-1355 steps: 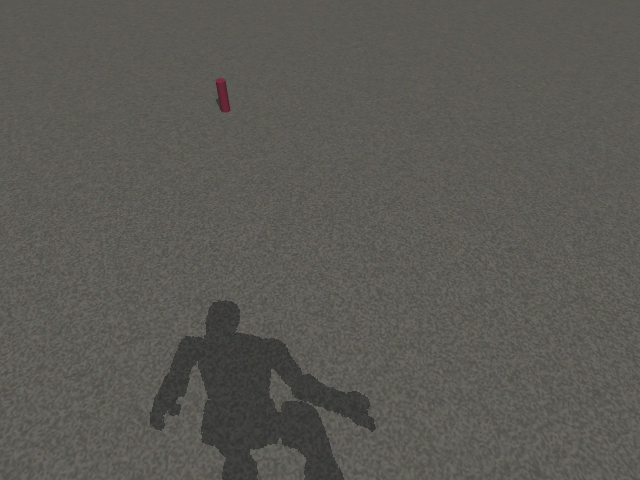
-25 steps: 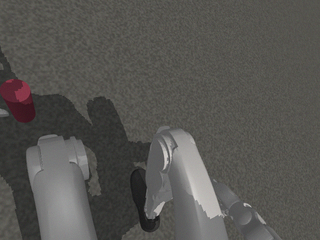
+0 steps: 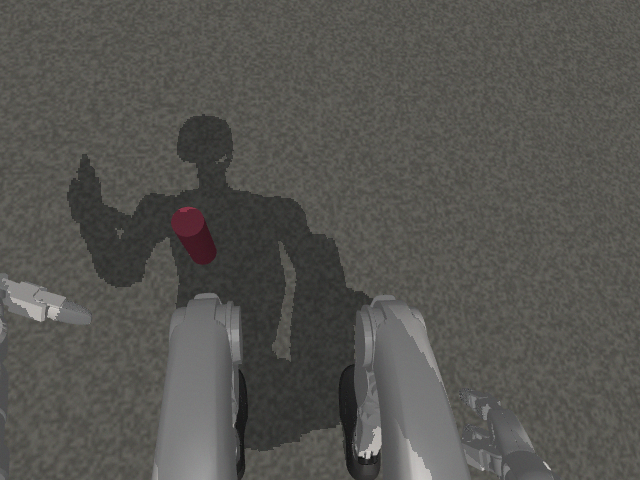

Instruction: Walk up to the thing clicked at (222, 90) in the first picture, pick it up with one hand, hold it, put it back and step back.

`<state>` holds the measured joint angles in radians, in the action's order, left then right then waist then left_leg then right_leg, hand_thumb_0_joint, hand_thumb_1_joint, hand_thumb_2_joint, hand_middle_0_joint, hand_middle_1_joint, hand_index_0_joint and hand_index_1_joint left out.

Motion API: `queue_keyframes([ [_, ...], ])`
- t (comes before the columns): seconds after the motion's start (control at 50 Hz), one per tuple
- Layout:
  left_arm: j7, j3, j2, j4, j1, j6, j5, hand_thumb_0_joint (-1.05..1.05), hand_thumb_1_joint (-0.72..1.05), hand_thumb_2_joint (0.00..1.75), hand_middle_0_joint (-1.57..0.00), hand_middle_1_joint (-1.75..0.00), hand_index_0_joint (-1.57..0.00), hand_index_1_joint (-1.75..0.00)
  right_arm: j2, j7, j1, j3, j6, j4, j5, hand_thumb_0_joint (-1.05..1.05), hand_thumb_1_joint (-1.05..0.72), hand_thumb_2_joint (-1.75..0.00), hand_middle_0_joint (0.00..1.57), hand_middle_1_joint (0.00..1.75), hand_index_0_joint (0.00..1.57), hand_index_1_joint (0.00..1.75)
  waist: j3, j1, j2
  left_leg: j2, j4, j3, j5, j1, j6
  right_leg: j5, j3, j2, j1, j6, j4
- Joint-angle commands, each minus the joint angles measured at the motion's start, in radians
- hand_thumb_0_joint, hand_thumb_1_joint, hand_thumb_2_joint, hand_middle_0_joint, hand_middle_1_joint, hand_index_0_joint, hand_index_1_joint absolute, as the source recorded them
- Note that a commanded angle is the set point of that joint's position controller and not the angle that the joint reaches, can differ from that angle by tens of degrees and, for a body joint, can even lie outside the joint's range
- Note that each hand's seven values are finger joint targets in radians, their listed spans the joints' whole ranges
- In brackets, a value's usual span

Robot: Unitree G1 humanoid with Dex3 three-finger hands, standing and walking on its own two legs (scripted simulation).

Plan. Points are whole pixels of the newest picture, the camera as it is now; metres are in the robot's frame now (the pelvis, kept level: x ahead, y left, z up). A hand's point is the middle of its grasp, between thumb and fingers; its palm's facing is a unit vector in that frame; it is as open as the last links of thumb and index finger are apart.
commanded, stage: home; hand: left
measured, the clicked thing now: (196, 238) +0.46 +0.21 -0.33
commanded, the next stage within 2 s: none
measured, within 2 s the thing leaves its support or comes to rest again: neither
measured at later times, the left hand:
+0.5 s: hand out of the picture +0.27 +0.25 +0.13, palm faces +0.22 -0.90 -0.37, open 17.6 cm
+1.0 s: hand out of the picture +0.23 +0.21 +0.24, palm faces +0.23 -0.93 -0.29, open 17.6 cm
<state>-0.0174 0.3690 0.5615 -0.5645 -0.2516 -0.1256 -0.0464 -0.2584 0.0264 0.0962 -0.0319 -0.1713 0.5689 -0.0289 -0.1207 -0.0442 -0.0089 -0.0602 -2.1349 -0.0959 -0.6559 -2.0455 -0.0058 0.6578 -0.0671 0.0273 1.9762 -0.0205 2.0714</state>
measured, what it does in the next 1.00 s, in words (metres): rises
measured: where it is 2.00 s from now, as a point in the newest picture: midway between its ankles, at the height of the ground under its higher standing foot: (295, 445)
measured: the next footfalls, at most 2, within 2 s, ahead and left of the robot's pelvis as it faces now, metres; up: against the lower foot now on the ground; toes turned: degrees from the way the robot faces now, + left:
none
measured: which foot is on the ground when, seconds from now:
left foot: down 0.00-1.00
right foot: down 0.00-1.00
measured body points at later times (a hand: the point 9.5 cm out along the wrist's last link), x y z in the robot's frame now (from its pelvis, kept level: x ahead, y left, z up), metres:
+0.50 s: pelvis +0.06 +0.00 +0.23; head +0.16 +0.03 +0.67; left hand +0.26 +0.30 +0.16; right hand +0.25 -0.24 +0.14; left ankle +0.09 +0.12 -0.38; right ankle +0.10 -0.12 -0.38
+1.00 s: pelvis +0.09 +0.01 +0.30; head +0.11 +0.02 +0.75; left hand +0.22 +0.26 +0.27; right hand +0.29 -0.20 +0.24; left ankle +0.09 +0.12 -0.38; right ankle +0.10 -0.12 -0.38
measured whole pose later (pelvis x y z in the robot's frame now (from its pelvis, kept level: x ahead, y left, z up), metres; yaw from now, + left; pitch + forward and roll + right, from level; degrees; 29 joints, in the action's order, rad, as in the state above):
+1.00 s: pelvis +0.09 +0.01 +0.30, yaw +7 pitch +9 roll -2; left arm 0.15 -0.01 0.21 0.03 0.49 0.28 0.01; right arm -0.20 -0.18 0.27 -0.04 0.09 0.45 -0.02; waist -0.12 -0.02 -0.03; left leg -0.03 -0.99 -0.03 -0.48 -0.66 0.00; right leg 0.48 -0.04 -0.01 0.60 -0.02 0.93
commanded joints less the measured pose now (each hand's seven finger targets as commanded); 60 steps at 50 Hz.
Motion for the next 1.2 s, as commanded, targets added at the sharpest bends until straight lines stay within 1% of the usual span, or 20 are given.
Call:
queue_keyframes([
  [0.0,0.075,0.082,0.286,0.340,-0.047,0.023,0.013,0.00,-0.56,0.05,-0.05,-0.05,-0.05,-0.05,-0.201,-0.054,0.082,0.106,0.049,-0.135,-0.020,0.00,-0.90,-0.90,0.20,0.30,0.20,0.30,-0.619,0.008,-0.110,0.016,0.460,0.024,-0.014,0.596,-0.026,-0.018,0.017,0.018,-0.473,0.047,-0.439],
  [0.04,0.098,0.082,0.275,0.384,-0.028,0.049,0.014,0.00,-0.55,0.05,-0.05,-0.05,-0.05,-0.05,-0.181,-0.074,0.077,0.106,0.060,-0.143,-0.024,0.00,-0.90,-0.90,0.20,0.30,0.20,0.30,-0.635,0.015,-0.114,0.020,0.505,0.037,0.010,0.654,-0.026,-0.033,0.040,0.012,-0.548,0.046,-0.494],
  [0.06,0.108,0.068,0.246,0.372,0.005,0.061,0.015,0.00,-0.56,0.05,-0.05,-0.05,-0.05,-0.05,-0.166,-0.083,0.073,0.102,0.067,-0.142,-0.023,0.00,-0.90,-0.90,0.20,0.30,0.20,0.30,-0.600,0.009,-0.114,0.023,0.525,0.047,0.023,0.659,-0.027,-0.036,0.052,0.009,-0.585,0.043,-0.526],
  [0.1,0.121,0.012,0.150,0.332,0.074,0.087,0.017,0.00,-0.59,0.03,-0.05,-0.05,-0.05,-0.05,-0.149,-0.100,0.073,0.097,0.087,-0.132,-0.021,0.00,-0.90,-0.90,0.20,0.30,0.20,0.30,-0.549,-0.002,-0.104,0.027,0.571,0.056,0.058,0.705,-0.028,-0.071,0.051,0.007,-0.626,0.045,-0.577],
  [0.14,0.133,-0.005,0.118,0.306,0.108,0.106,0.020,0.00,-0.58,0.04,-0.05,-0.05,-0.05,-0.05,-0.139,-0.116,0.075,0.096,0.106,-0.131,-0.020,0.00,-0.90,-0.90,0.20,0.30,0.20,0.30,-0.500,0.004,-0.100,0.028,0.620,0.063,0.088,0.758,-0.026,-0.096,0.058,0.005,-0.666,0.046,-0.634],
  [0.18,0.138,-0.057,0.053,0.306,0.131,0.128,0.024,0.00,-0.58,0.03,-0.05,-0.05,-0.05,-0.05,-0.132,-0.124,0.088,0.093,0.124,-0.132,-0.018,0.00,-0.90,-0.90,0.20,0.30,0.20,0.30,-0.464,-0.019,-0.094,0.029,0.668,0.070,0.116,0.807,-0.026,-0.129,0.063,-0.001,-0.736,0.043,-0.697],
  [0.24,0.148,-0.110,-0.014,0.292,0.201,0.163,0.030,0.00,-0.60,0.03,-0.05,-0.04,-0.05,-0.04,-0.128,-0.134,0.111,0.090,0.149,-0.133,-0.018,0.00,-0.90,-0.90,0.20,0.30,0.20,0.30,-0.445,-0.022,-0.081,0.033,0.740,0.074,0.196,0.918,-0.023,-0.220,0.060,-0.007,-0.832,0.039,-0.778],
  [0.28,0.158,-0.133,-0.038,0.304,0.222,0.183,0.034,0.00,-0.59,0.03,-0.05,-0.05,-0.05,-0.04,-0.125,-0.140,0.116,0.085,0.163,-0.139,-0.019,0.00,-0.90,-0.90,0.20,0.30,0.20,0.30,-0.413,-0.021,-0.077,0.036,0.808,0.072,0.200,0.976,-0.019,-0.219,0.055,-0.012,-0.896,0.041,-0.839],
  [0.34,0.178,-0.133,-0.030,0.353,0.288,0.218,0.035,0.00,-0.59,0.03,-0.05,-0.05,-0.05,-0.05,-0.121,-0.154,0.129,0.083,0.181,-0.153,-0.021,0.00,-0.90,-0.90,0.20,0.30,0.20,0.30,-0.418,0.001,-0.069,0.040,0.887,0.073,0.263,1.084,-0.015,-0.277,0.052,-0.018,-1.011,0.038,-0.917],
  [0.4,0.193,-0.181,-0.080,0.407,0.343,0.255,0.038,0.00,-0.58,0.04,-0.05,-0.05,-0.05,-0.05,-0.108,-0.169,0.133,0.076,0.197,-0.160,-0.022,0.00,-0.90,-0.90,0.20,0.30,0.20,0.30,-0.383,-0.006,-0.065,0.044,0.962,0.079,0.331,1.177,-0.013,-0.354,0.043,-0.017,-1.108,0.036,-0.983],
  [0.5,0.214,-0.219,-0.123,0.495,0.448,0.303,0.045,0.00,-0.57,0.04,-0.05,-0.05,-0.05,-0.05,-0.094,-0.198,0.145,0.065,0.216,-0.177,-0.020,0.00,-0.90,-0.90,0.20,0.30,0.20,0.30,-0.305,0.007,-0.088,0.046,1.099,0.081,0.371,1.322,-0.004,-0.379,0.030,-0.016,-1.219,0.035,-1.096],
  [0.52,0.214,-0.252,-0.156,0.518,0.470,0.313,0.048,0.00,-0.55,0.05,-0.05,-0.05,-0.05,-0.05,-0.088,-0.201,0.144,0.061,0.219,-0.184,-0.016,0.00,-0.90,-0.90,0.20,0.30,0.20,0.30,-0.282,-0.004,-0.091,0.046,1.123,0.082,0.375,1.341,-0.002,-0.381,0.024,-0.014,-1.234,0.035,-1.112],
  [0.54,0.217,-0.254,-0.160,0.552,0.503,0.323,0.049,0.00,-0.56,0.05,-0.05,-0.05,-0.05,-0.05,-0.086,-0.205,0.155,0.062,0.223,-0.187,-0.014,0.00,-0.90,-0.90,0.20,0.30,0.20,0.30,-0.284,0.007,-0.101,0.044,1.147,0.080,0.400,1.378,0.002,-0.396,0.019,-0.012,-1.259,0.037,-1.127],
  [0.66,0.220,-0.330,-0.225,0.712,0.655,0.364,0.056,0.00,-0.60,0.02,-0.05,-0.04,-0.05,-0.04,-0.069,-0.222,0.145,0.053,0.250,-0.228,-0.006,0.00,-0.90,-0.90,0.20,0.30,0.20,0.30,-0.188,0.011,-0.083,0.035,1.250,0.061,0.453,1.468,0.010,-0.424,-0.011,0.002,-1.339,0.036,-1.198],
  [0.76,0.206,-0.349,-0.252,0.758,0.710,0.373,0.052,0.00,-0.60,0.02,-0.05,-0.04,-0.05,-0.04,-0.062,-0.226,0.133,0.049,0.273,-0.246,0.002,0.00,-0.90,-0.90,0.20,0.30,0.20,0.30,-0.076,0.006,-0.022,0.036,1.301,0.059,0.405,1.460,0.002,-0.386,-0.016,0.006,-1.360,0.032,-1.256],
  [0.78,0.203,-0.329,-0.241,0.770,0.717,0.372,0.053,0.00,-0.60,0.03,-0.05,-0.05,-0.05,-0.05,-0.066,-0.225,0.132,0.052,0.277,-0.257,0.003,0.00,-0.90,-0.90,0.20,0.30,0.20,0.30,-0.072,0.012,-0.006,0.036,1.305,0.061,0.398,1.461,0.001,-0.379,-0.014,0.004,-1.374,0.028,-1.267],
  [0.82,0.195,-0.335,-0.245,0.780,0.728,0.368,0.054,0.00,-0.59,0.03,-0.05,-0.05,-0.05,-0.05,-0.067,-0.223,0.129,0.051,0.286,-0.266,0.004,0.00,-0.90,-0.90,0.20,0.30,0.20,0.30,-0.051,0.009,0.006,0.042,1.310,0.072,0.385,1.459,0.000,-0.372,-0.012,0.003,-1.377,0.024,-1.282],
  [1.02,0.179,-0.329,-0.251,0.820,0.680,0.342,0.043,0.00,-0.61,0.02,-0.04,-0.04,-0.04,-0.04,-0.065,-0.219,0.136,0.049,0.323,-0.253,0.022,0.00,-0.90,-0.90,0.20,0.30,0.20,0.30,-0.134,0.012,-0.070,0.046,1.308,0.080,0.446,1.539,0.011,-0.424,0.008,-0.004,-1.431,0.029,-1.272],
  [1.14,0.179,-0.327,-0.253,0.759,0.700,0.345,0.045,0.00,-0.60,0.02,-0.05,-0.04,-0.05,-0.04,-0.066,-0.220,0.115,0.045,0.330,-0.249,0.020,0.00,-0.90,-0.90,0.20,0.30,0.20,0.30,-0.068,0.016,-0.039,0.048,1.333,0.076,0.361,1.499,0.006,-0.349,0.003,-0.001,-1.411,0.026,-1.303],
  [1.18,0.174,-0.329,-0.258,0.755,0.706,0.342,0.047,0.00,-0.59,0.03,-0.05,-0.05,-0.05,-0.05,-0.068,-0.218,0.118,0.047,0.331,-0.249,0.021,0.00,-0.90,-0.90,0.20,0.30,0.20,0.30,-0.065,0.014,-0.018,0.051,1.321,0.084,0.374,1.492,0.002,-0.367,0.009,-0.004,-1.417,0.022,-1.313],
])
